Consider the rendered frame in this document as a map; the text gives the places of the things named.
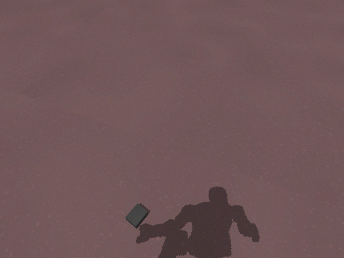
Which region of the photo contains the small box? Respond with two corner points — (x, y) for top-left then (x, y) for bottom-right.
(125, 203), (148, 228)

